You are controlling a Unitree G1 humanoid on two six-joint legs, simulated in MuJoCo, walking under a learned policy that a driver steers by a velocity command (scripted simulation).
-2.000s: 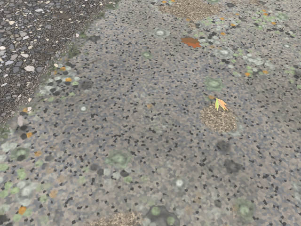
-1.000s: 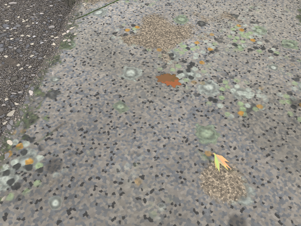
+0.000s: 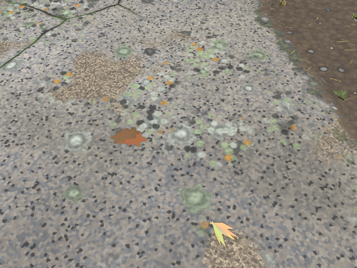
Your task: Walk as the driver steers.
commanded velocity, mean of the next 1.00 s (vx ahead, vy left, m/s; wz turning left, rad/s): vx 0.05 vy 0.00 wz -0.01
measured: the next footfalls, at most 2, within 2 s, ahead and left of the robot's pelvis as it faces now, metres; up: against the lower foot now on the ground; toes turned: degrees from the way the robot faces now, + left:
right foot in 1.08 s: +0.12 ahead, -0.13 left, +0.00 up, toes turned -1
left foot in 1.56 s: +0.49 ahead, +0.10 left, +0.00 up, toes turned +2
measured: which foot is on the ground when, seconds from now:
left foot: down 0.00-1.00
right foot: down 0.00-0.82, up 0.84-1.00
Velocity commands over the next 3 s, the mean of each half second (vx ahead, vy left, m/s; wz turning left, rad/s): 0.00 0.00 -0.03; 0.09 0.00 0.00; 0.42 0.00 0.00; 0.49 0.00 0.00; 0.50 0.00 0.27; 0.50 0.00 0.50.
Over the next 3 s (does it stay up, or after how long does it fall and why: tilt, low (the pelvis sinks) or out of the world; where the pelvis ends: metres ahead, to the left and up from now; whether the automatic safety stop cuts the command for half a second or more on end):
stays up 1.11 0.06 0.01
